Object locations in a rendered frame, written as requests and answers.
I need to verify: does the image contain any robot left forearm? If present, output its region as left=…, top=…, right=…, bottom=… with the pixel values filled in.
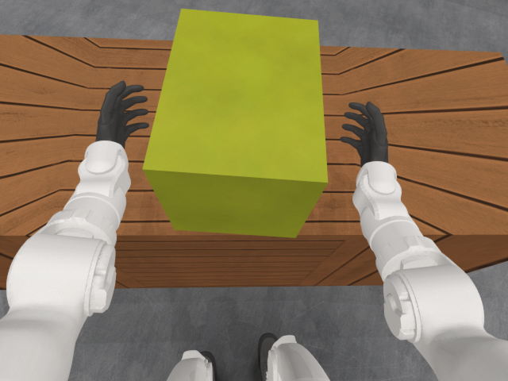
left=6, top=140, right=131, bottom=307

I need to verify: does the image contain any right robot hand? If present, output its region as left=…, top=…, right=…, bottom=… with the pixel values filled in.
left=340, top=102, right=388, bottom=167

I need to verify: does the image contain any robot right upper arm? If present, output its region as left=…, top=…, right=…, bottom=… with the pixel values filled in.
left=383, top=264, right=508, bottom=381

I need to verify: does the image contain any robot left upper arm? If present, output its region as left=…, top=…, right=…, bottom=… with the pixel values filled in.
left=0, top=233, right=116, bottom=381

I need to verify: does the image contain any right robot thigh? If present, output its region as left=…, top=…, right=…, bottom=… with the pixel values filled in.
left=268, top=343, right=330, bottom=381

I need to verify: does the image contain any robot right foot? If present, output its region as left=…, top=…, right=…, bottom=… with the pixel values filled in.
left=258, top=333, right=278, bottom=381

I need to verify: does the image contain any left robot hand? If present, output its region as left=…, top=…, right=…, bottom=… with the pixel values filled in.
left=95, top=81, right=149, bottom=149

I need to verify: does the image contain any carton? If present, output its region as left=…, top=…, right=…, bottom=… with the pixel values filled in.
left=142, top=9, right=328, bottom=238

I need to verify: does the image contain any robot right forearm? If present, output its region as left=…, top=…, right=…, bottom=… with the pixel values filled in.
left=352, top=161, right=484, bottom=325

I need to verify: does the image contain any pedestal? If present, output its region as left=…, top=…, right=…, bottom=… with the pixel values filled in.
left=0, top=34, right=508, bottom=290

